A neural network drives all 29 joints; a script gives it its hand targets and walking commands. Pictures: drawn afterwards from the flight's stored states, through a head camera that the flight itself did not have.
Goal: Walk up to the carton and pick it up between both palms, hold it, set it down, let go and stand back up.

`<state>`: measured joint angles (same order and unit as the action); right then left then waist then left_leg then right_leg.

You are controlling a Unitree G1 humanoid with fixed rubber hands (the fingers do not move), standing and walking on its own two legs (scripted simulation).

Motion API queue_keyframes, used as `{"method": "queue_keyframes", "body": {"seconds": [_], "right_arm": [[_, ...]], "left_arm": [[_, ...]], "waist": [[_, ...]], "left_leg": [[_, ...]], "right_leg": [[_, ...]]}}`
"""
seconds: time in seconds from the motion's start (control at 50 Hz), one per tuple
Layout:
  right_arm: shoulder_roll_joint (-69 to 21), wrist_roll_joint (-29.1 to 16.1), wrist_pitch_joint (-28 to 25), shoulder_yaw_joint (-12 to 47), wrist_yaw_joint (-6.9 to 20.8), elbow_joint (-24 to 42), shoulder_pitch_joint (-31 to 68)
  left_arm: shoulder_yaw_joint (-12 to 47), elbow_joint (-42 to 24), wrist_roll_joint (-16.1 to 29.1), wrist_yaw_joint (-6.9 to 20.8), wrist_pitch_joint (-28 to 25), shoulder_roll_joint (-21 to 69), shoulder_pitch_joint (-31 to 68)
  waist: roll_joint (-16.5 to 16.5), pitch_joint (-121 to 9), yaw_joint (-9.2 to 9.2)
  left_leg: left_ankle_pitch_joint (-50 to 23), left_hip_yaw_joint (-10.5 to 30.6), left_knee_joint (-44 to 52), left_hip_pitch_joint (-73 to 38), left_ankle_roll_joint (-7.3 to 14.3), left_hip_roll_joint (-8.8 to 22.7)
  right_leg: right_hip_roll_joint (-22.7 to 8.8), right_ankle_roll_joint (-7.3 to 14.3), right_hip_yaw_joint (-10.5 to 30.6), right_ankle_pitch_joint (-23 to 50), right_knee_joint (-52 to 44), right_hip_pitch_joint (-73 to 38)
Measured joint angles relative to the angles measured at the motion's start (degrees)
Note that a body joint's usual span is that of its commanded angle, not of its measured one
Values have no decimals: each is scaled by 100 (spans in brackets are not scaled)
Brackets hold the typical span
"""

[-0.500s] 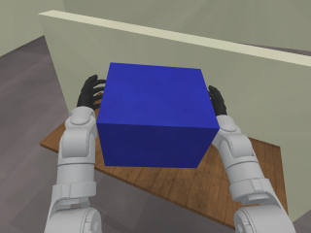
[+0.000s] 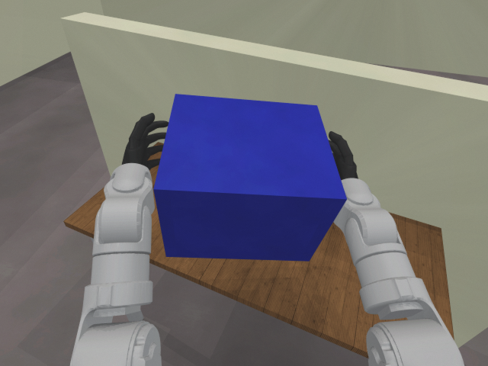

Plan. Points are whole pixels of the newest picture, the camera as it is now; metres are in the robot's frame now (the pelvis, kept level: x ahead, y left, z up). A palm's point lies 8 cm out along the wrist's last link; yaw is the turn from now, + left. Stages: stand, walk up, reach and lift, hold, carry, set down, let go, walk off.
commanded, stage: hold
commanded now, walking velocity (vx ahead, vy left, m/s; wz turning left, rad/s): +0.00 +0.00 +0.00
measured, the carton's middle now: (243, 179) +0.36 +0.00 +0.17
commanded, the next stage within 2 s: none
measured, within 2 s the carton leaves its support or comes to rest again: neither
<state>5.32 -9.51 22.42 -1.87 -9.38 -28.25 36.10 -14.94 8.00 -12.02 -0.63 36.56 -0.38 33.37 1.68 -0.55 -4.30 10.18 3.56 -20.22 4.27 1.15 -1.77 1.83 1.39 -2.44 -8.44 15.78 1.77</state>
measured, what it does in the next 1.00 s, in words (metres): stands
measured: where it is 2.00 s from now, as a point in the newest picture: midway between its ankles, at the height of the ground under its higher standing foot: outside the picture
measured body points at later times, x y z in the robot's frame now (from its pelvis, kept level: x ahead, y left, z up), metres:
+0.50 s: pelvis +0.00 +0.00 +0.00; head -0.05 +0.02 +0.45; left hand +0.38 +0.16 +0.20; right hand +0.37 -0.16 +0.17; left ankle +0.02 +0.10 -0.75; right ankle +0.01 -0.10 -0.75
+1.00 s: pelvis +0.00 +0.00 +0.00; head -0.05 +0.02 +0.45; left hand +0.37 +0.16 +0.19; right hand +0.37 -0.17 +0.17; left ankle +0.02 +0.10 -0.75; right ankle +0.01 -0.10 -0.75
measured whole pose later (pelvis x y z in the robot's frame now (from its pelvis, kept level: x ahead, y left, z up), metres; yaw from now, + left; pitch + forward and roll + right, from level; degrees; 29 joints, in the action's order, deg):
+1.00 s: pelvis +0.00 +0.00 +0.00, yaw +0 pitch -6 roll -1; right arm 5.3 -9.9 22.5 -1.8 -9.5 -28.8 36.1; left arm -15.2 7.9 -12.6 -0.6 36.7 0.1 32.9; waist 1.7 -0.7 -4.2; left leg 10.2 3.2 -20.2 3.8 1.2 -1.7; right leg 1.9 1.4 -2.2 -8.5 16.0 1.4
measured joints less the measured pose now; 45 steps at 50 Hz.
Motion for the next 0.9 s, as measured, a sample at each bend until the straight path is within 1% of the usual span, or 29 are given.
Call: {"method": "queue_keyframes", "body": {"seconds": [0.06, 0.18, 0.32, 0.5, 0.64, 0.78, 0.86, 0.9], "right_arm": [[27, -52, 15, 78, -25, 92, -72], [-33, -41, 37, 44, -23, 23, -91], [-43, 25, 3, -46, -6, -58, -8], [-62, 27, 12, -46, -14, -150, 99], [-42, -8, -31, -2, -31, -25, -40], [-94, 70, -15, -107, 22, -263, 58], [-14, -61, -54, 36, -48, 10, -67], [9, -64, -48, 43, -53, 72, -77]], "left_arm": [[20, -117, -3, 2, 14, 17, -103], [-28, -81, 8, 20, 51, 27, -136], [-48, 96, 18, 22, 7, 4, 38], [-84, 120, -4, 58, 12, -36, 66], [-39, 17, -16, 59, 3, -1, -16], [-74, 224, -52, 61, 45, -17, 82], [43, -61, -11, 8, 22, -17, -66], [36, -79, -12, 4, -21, 9, -76]], "waist": [[7, -11, -12], [36, -28, -21], [28, -44, 46], [3, -30, 12], [13, -61, -3], [48, -51, 9], [14, -57, -25], [4, -42, -27]], "left_leg": [[15, -1, -9, -24, -3, 7], [10, -13, 14, -70, -7, 8], [-13, -25, 25, -33, -9, 8], [-32, -4, 51, -59, 1, -9], [-1, 0, 0, -36, 6, -9], [-4, -37, 19, -56, 10, -7], [20, -12, -44, 11, 3, 3], [28, -5, -56, 4, 4, 3]], "right_leg": [[8, 2, 2, -9, -2, -28], [7, 8, 12, -24, 24, -49], [5, 14, 20, -17, 43, 3], [-11, 2, -2, -6, 12, -35], [-9, -4, -8, -16, 16, -36], [-10, 0, 24, -30, 49, -24], [4, -3, -1, -9, 10, -12], [5, -4, -7, -9, 5, -27]]}}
